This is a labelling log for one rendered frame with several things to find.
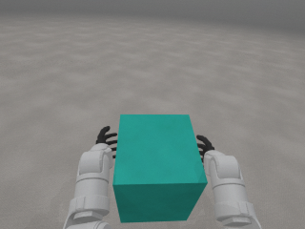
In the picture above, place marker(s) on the left robot hand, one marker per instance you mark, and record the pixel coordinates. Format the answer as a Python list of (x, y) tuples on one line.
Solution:
[(101, 138)]

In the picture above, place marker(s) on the robot right forearm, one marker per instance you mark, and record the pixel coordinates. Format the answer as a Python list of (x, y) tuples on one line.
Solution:
[(232, 206)]

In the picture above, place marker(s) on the right robot hand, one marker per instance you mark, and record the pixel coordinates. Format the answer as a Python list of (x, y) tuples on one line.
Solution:
[(207, 147)]

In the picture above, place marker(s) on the robot left forearm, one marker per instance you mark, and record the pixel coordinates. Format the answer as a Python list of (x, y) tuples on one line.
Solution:
[(90, 202)]

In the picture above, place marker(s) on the carton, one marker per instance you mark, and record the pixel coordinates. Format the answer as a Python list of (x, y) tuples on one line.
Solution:
[(158, 172)]

